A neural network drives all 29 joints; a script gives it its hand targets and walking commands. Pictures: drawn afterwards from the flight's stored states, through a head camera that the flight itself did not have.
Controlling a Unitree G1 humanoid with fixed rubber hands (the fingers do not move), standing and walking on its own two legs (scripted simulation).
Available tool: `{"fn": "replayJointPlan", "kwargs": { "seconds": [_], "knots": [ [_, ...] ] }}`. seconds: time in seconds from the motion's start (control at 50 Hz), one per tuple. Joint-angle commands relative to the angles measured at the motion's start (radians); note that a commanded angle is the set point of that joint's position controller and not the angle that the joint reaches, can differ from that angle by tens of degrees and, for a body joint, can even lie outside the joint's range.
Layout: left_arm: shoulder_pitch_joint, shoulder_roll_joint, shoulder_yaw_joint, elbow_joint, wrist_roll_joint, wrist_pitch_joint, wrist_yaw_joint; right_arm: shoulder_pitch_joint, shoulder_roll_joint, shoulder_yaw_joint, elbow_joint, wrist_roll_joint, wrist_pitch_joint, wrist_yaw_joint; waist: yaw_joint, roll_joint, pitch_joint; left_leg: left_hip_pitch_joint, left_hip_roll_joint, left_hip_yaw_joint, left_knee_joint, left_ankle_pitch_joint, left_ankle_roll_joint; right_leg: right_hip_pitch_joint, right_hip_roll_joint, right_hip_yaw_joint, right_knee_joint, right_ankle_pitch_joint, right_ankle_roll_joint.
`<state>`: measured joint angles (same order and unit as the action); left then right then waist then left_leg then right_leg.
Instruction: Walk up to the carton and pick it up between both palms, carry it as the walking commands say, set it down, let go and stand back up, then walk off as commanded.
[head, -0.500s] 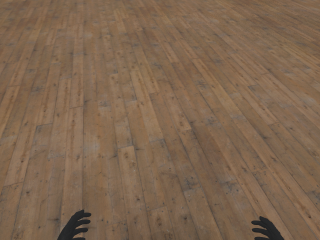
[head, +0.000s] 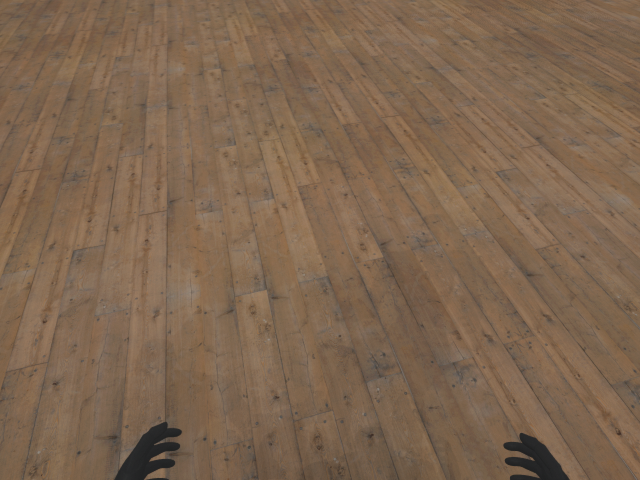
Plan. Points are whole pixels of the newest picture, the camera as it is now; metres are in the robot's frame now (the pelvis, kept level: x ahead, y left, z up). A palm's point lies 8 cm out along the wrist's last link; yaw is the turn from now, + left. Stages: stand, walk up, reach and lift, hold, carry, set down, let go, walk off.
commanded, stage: stand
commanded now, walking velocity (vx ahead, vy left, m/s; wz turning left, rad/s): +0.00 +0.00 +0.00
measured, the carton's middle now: out of the picture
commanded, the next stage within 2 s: walk up in 0.70 s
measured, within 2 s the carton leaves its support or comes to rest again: neither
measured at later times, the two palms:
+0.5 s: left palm out of the picture +0.14 +0.25 -0.08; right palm out of the picture +0.12 -0.27 -0.09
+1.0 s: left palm out of the picture +0.14 +0.25 -0.09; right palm out of the picture +0.09 -0.30 -0.09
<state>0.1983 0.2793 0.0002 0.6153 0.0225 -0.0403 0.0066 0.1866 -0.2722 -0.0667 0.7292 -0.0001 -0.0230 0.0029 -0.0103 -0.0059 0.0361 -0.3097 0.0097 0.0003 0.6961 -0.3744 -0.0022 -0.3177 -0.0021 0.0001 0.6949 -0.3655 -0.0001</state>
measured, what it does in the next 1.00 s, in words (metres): stands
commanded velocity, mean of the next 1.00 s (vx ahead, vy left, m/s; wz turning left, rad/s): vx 0.00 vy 0.00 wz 0.00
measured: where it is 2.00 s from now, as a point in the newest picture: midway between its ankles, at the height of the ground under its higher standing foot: (443, 468)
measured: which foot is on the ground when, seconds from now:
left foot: down 0.00-1.00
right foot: down 0.00-0.94, up 0.96-1.00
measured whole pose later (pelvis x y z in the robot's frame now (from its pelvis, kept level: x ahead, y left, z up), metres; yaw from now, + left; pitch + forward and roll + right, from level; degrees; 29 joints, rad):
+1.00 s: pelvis -0.02 -0.01 +0.00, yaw -6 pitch -1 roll +0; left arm 0.20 0.32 0.03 0.68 0.05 -0.01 -0.09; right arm 0.16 -0.31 -0.08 0.80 0.00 -0.07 0.00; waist 0.03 -0.01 0.05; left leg -0.30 0.06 0.08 0.70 -0.37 0.00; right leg -0.41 0.00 0.01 0.82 -0.35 0.00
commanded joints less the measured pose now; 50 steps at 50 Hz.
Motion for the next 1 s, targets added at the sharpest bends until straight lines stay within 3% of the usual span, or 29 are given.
{"fn": "replayJointPlan", "kwargs": {
  "seconds": [0.0, 0.04, 0.06, 0.1, 0.14, 0.16, 0.18, 0.2, 0.22, 0.24, 0.32, 0.34, 0.36, 0.4, 0.5, 0.58, 0.64, 0.72, 0.76, 0.78, 0.8, 0.82, 0.84, 0.86, 0.88, 0.9, 0.92, 0.94, 0.98],
  "knots": [
    [-0.083, 0.231, 0.09, 0.025, -0.009, -0.039, 0.01, -0.068, -0.234, -0.04, -0.045, -0.021, -0.037, 0.0, -0.011, 0.004, -0.029, 0.049, 0.089, -0.102, -0.148, 0.264, 0.086, 0.019, -0.098, 0.129, -0.147, 0.309, -0.077],
    [-0.059, 0.235, 0.09, 0.034, -0.012, -0.035, 0.011, -0.075, -0.244, -0.037, -0.034, -0.023, -0.035, -0.001, 0.014, 0.001, -0.046, 0.047, 0.1, -0.106, -0.14, 0.29, 0.086, 0.043, -0.085, 0.106, -0.135, 0.318, -0.064],
    [-0.08, 0.233, 0.089, 0.032, -0.005, -0.038, 0.01, -0.077, -0.242, -0.04, -0.03, -0.016, -0.034, 0.0, 0.008, -0.052, -0.062, 0.056, 0.092, -0.103, -0.131, 0.297, 0.085, 0.054, -0.102, 0.123, -0.145, 0.351, -0.079],
    [-0.079, 0.243, 0.089, 0.026, -0.002, -0.038, 0.01, -0.084, -0.245, -0.04, -0.036, -0.02, -0.032, -0.005, 0.003, 0.005, -0.043, 0.048, 0.094, -0.096, -0.147, 0.29, 0.081, 0.043, -0.095, 0.112, -0.14, 0.334, -0.072],
    [-0.072, 0.245, 0.094, 0.033, -0.006, -0.037, 0.007, -0.083, -0.231, -0.041, -0.04, -0.019, -0.034, -0.003, 0.002, -0.01, -0.036, 0.04, 0.099, -0.099, -0.16, 0.266, 0.087, 0.048, -0.093, 0.104, -0.146, 0.328, -0.068],
    [-0.062, 0.233, 0.09, 0.038, -0.002, -0.035, 0.008, -0.07, -0.238, -0.042, -0.028, -0.013, -0.029, -0.006, 0.006, -0.049, -0.037, 0.037, 0.096, -0.102, -0.155, 0.268, 0.089, 0.052, -0.093, 0.11, -0.148, 0.318, -0.072],
    [-0.06, 0.24, 0.09, 0.038, -0.009, -0.035, 0.008, -0.078, -0.241, -0.041, -0.03, -0.017, -0.032, -0.003, 0.005, -0.04, -0.041, 0.032, 0.1, -0.111, -0.144, 0.216, 0.094, 0.051, -0.094, 0.122, -0.154, 0.301, -0.074],
    [-0.09, 0.239, 0.089, 0.033, -0.003, -0.04, 0.01, -0.081, -0.234, -0.042, -0.025, -0.014, -0.035, 0.001, -0.008, -0.031, -0.037, 0.032, 0.093, -0.093, -0.156, 0.241, 0.082, 0.047, -0.102, 0.12, -0.154, 0.326, -0.075],
    [-0.078, 0.248, 0.091, 0.043, -0.006, -0.039, 0.008, -0.074, -0.23, -0.037, -0.02, -0.019, -0.027, -0.002, 0.003, -0.051, -0.027, 0.038, 0.089, -0.095, -0.151, 0.251, 0.09, 0.037, -0.1, 0.129, -0.16, 0.326, -0.084],
    [-0.067, 0.225, 0.086, 0.045, -0.006, -0.039, 0.005, -0.077, -0.251, -0.042, -0.018, -0.028, -0.03, -0.004, 0.006, -0.021, -0.035, 0.066, 0.095, -0.092, -0.146, 0.261, 0.089, 0.031, -0.098, 0.121, -0.164, 0.327, -0.075],
    [-0.079, 0.223, 0.084, 0.045, -0.001, -0.035, 0.007, -0.067, -0.255, -0.046, -0.01, -0.026, -0.031, -0.003, -0.005, -0.028, -0.026, 0.062, 0.095, -0.113, -0.166, 0.216, 0.094, 0.012, -0.096, 0.116, -0.166, 0.289, -0.076],
    [-0.081, 0.228, 0.086, 0.037, -0.009, -0.033, 0.01, -0.073, -0.254, -0.043, -0.011, -0.02, -0.025, -0.004, -0.005, -0.003, -0.029, 0.056, 0.092, -0.098, -0.149, 0.236, 0.085, 0.019, -0.088, 0.114, -0.162, 0.3, -0.067],
    [-0.075, 0.234, 0.089, 0.049, -0.006, -0.038, 0.007, -0.076, -0.241, -0.039, -0.012, -0.02, -0.029, -0.002, 0.005, -0.054, -0.037, 0.042, 0.108, -0.122, -0.151, 0.24, 0.1, 0.036, -0.096, 0.119, -0.154, 0.304, -0.07],
    [-0.08, 0.218, 0.081, 0.039, -0.01, -0.038, 0.006, -0.095, -0.234, -0.034, -0.018, -0.023, -0.035, -0.002, 0.003, -0.006, -0.044, 0.045, 0.088, -0.104, -0.156, 0.205, 0.091, 0.039, -0.091, 0.118, -0.167, 0.26, -0.069],
    [-0.08, 0.242, 0.086, 0.063, -0.01, -0.032, 0.005, -0.051, -0.259, -0.046, 0.012, -0.015, -0.031, -0.003, 0.002, -0.063, 0.003, 0.024, 0.096, -0.121, -0.183, 0.201, 0.085, 0.036, -0.101, 0.12, -0.182, 0.261, -0.07],
    [-0.066, 0.241, 0.084, 0.057, -0.007, -0.04, 0.011, -0.089, -0.236, -0.03, 0.001, -0.03, -0.029, 0.0, 0.008, 0.011, -0.011, 0.031, 0.096, -0.109, -0.175, 0.165, 0.09, 0.019, -0.088, 0.127, -0.175, 0.223, -0.068],
    [-0.081, 0.24, 0.088, 0.061, -0.002, -0.037, 0.005, -0.067, -0.239, -0.034, 0.018, -0.027, -0.028, 0.0, 0.002, -0.054, 0.024, 0.017, 0.093, -0.117, -0.182, 0.152, 0.086, 0.004, -0.089, 0.138, -0.197, 0.207, -0.07],
    [-0.08, 0.238, 0.084, 0.08, -0.006, -0.035, 0.01, -0.075, -0.24, -0.036, 0.025, -0.023, -0.03, 0.001, 0.002, -0.018, -0.008, 0.034, 0.106, -0.125, -0.182, 0.179, 0.091, 0.026, -0.096, 0.133, -0.182, 0.234, -0.071],
    [-0.088, 0.244, 0.087, 0.08, -0.007, -0.031, 0.011, -0.092, -0.235, -0.04, 0.019, -0.016, -0.026, 0.001, 0.001, -0.051, 0.003, 0.03, 0.098, -0.13, -0.181, 0.19, 0.088, 0.008, -0.093, 0.116, -0.184, 0.216, -0.075],
    [-0.091, 0.253, 0.09, 0.075, 0.004, -0.036, 0.012, -0.115, -0.231, -0.035, 0.015, -0.02, -0.024, 0.0, 0.006, -0.017, -0.022, 0.019, 0.104, -0.121, -0.196, 0.18, 0.089, 0.034, -0.095, 0.123, -0.17, 0.231, -0.064],
    [-0.098, 0.25, 0.088, 0.083, 0.0, -0.036, 0.008, -0.092, -0.24, -0.034, 0.022, -0.022, -0.031, 0.001, -0.013, -0.001, -0.014, 0.024, 0.088, -0.109, -0.187, 0.15, 0.081, 0.031, -0.101, 0.134, -0.191, 0.213, -0.073],
    [-0.104, 0.238, 0.085, 0.081, -0.002, -0.038, 0.008, -0.088, -0.233, -0.03, 0.031, -0.018, -0.028, 0.0, -0.013, -0.035, 0.012, 0.021, 0.094, -0.123, -0.197, 0.154, 0.085, 0.009, -0.1, 0.137, -0.196, 0.2, -0.078],
    [-0.094, 0.239, 0.087, 0.087, -0.006, -0.034, 0.008, -0.096, -0.264, -0.035, 0.043, -0.025, -0.029, 0.004, 0.004, -0.024, -0.012, 0.034, 0.092, -0.116, -0.182, 0.132, 0.088, 0.033, -0.098, 0.136, -0.198, 0.209, -0.069],
    [-0.103, 0.247, 0.088, 0.081, -0.008, -0.039, 0.011, -0.091, -0.246, -0.037, 0.034, -0.021, -0.03, 0.006, -0.002, -0.037, -0.01, 0.028, 0.093, -0.119, -0.181, 0.156, 0.086, 0.021, -0.097, 0.139, -0.194, 0.211, -0.069],
    [-0.152, 0.35, 0.149, -0.062, 0.041, 0.023, -0.091, 0.01, -0.41, -0.107, 0.034, -0.059, -0.066, 0.002, -0.065, 0.006, -0.062, 0.297, 0.212, -0.223, -0.205, -0.163, 0.157, -0.409, -0.054, 0.305, -0.058, -0.042, -0.129],
    [-0.195, 0.313, 0.147, -0.089, 0.043, 0.028, -0.116, 0.072, -0.472, -0.13, 0.049, -0.063, -0.086, -0.011, -0.075, 0.124, -0.042, 0.327, 0.409, -0.377, -0.383, -0.412, 0.223, -0.559, -0.041, 0.154, 0.096, -0.127, -0.081],
    [-0.211, 0.325, 0.156, -0.081, 0.061, 0.035, -0.128, 0.02, -0.495, -0.137, 0.031, -0.058, -0.096, -0.018, -0.066, 0.108, 0.006, 0.234, 0.555, -0.481, -0.496, -0.461, 0.294, -0.576, -0.085, 0.091, 0.275, -0.036, -0.033],
    [-0.209, 0.346, 0.164, -0.066, 0.063, 0.038, -0.136, -0.011, -0.469, -0.136, 0.026, -0.053, -0.101, -0.021, -0.048, 0.051, 0.025, 0.183, 0.55, -0.411, -0.497, -0.355, 0.292, -0.546, -0.12, 0.098, 0.3, 0.037, -0.011],
    [-0.242, 0.338, 0.168, -0.054, 0.059, 0.041, -0.172, 0.012, -0.432, -0.139, 0.037, -0.058, -0.116, -0.032, -0.049, 0.039, 0.013, 0.155, 0.508, -0.316, -0.492, -0.282, 0.254, -0.496, -0.149, 0.104, 0.317, 0.095, 0.016]
  ]
}}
